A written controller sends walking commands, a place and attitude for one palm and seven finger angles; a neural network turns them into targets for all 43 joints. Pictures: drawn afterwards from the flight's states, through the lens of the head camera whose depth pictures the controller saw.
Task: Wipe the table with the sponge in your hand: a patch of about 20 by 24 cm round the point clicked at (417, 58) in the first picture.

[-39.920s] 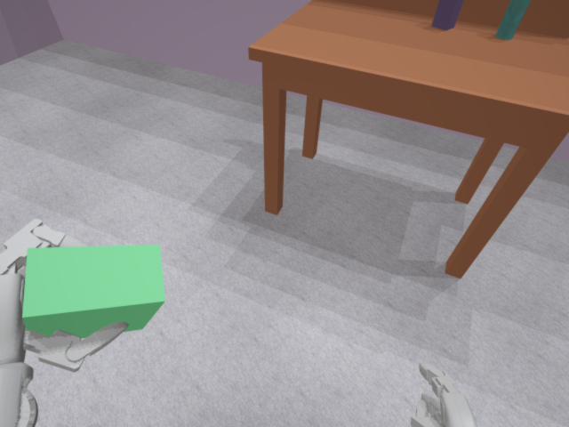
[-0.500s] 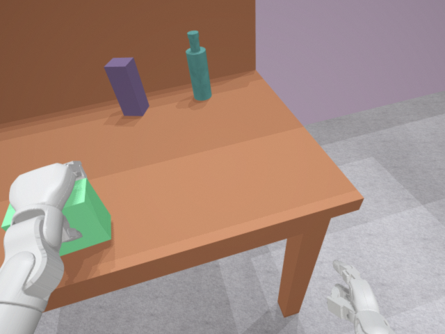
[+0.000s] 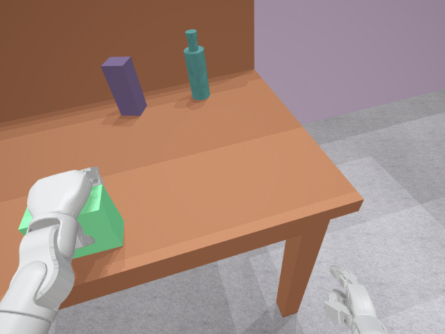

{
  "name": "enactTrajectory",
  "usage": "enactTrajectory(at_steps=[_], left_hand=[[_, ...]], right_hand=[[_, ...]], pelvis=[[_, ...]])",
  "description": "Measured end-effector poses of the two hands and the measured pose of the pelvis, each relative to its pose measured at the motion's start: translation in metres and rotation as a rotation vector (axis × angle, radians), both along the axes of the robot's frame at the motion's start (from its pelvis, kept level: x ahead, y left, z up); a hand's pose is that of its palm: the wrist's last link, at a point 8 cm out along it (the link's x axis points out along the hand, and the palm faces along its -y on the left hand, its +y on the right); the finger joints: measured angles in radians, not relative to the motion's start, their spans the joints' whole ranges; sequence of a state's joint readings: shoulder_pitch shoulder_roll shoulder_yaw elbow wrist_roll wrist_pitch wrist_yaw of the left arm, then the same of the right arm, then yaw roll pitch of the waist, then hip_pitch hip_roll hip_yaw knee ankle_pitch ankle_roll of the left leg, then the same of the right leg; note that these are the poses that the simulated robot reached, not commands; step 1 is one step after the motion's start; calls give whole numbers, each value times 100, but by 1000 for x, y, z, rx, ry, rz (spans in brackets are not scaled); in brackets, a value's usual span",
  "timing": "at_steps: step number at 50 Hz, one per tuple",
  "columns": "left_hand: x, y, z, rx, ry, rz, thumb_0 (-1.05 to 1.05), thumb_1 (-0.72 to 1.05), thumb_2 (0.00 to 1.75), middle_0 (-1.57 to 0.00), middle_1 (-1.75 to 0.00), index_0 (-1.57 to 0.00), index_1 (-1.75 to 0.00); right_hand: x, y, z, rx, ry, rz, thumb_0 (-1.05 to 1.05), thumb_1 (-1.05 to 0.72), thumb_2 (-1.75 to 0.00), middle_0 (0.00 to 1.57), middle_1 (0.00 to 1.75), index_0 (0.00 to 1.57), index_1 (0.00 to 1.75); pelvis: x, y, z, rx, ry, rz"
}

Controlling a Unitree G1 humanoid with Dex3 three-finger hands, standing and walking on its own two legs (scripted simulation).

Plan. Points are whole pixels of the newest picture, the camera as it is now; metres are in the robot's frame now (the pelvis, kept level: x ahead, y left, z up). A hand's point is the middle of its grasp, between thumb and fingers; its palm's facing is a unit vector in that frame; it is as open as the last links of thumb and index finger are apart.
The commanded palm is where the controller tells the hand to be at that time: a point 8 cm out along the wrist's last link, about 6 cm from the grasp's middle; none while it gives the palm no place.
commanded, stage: wipe forward along the first lane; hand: left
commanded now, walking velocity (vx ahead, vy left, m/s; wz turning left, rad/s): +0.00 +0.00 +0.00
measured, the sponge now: (82, 230) +0.25 +0.32 +0.06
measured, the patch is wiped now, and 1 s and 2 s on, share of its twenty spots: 0.05 0.25 0.35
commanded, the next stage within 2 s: slide across to the middle lane in 1.66 s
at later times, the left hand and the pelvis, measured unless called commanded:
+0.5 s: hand (82, 196) +0.29 +0.32 +0.11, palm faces -0.07 -0.01 -1.00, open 10.3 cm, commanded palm +0.27 +0.32 +0.15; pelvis +0.00 -0.02 +0.00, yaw +1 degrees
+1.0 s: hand (81, 183) +0.33 +0.34 +0.11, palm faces -0.11 +0.01 -0.99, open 10.3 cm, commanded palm +0.31 +0.34 +0.13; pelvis -0.02 -0.02 -0.01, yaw +1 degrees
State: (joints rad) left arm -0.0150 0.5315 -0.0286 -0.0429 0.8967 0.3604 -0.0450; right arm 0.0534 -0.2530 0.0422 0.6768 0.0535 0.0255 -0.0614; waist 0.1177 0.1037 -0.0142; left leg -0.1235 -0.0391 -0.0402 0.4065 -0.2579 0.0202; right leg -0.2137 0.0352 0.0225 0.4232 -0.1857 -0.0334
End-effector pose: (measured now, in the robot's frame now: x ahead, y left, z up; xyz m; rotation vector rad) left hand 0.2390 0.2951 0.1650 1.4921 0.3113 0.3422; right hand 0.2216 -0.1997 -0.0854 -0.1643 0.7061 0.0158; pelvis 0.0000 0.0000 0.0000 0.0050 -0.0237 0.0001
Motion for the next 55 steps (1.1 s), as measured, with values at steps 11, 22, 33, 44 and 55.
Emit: enactTrajectory(at_steps=[11, 22, 33, 44, 55], left_hand=[[8, 3, -1, 6, 29, 10, 1, -53, 104, -72, -135, -73, -134], [34, 13, -1, 29, 83, 21, 1, -55, 105, -74, -134, -75, -133], [44, 19, -2, 42, 94, -4, 1, -56, 105, -75, -133, -76, -132], [61, 32, -1, 50, 107, 14, 2, -56, 105, -75, -132, -76, -131], [81, 41, -3, 68, 142, -10, 2, -57, 106, -76, -131, -77, -131]], right_hand=[[-3, -22, -3, -47, 18, -28, 1, -91, -89, 20, 30, 20, 30], [-25, -40, -15, -54, 75, -73, 1, -91, -89, 20, 30, 20, 30], [-63, -63, -31, -77, 160, -130, 1, -91, -89, 20, 30, 20, 30], [-98, -78, -39, -99, 220, -176, 1, -91, -89, 20, 30, 20, 30], [-134, -81, -48, -104, 300, -216, 1, -91, -89, 20, 30, 20, 30]], pelvis=[[0, -6, -1, -1, 6, 12], [-3, -14, -3, 1, 34, 14], [-9, -19, -6, 2, 58, 10], [-20, -21, -10, 3, 87, 10], [-26, -18, -12, 1, 125, 7]])
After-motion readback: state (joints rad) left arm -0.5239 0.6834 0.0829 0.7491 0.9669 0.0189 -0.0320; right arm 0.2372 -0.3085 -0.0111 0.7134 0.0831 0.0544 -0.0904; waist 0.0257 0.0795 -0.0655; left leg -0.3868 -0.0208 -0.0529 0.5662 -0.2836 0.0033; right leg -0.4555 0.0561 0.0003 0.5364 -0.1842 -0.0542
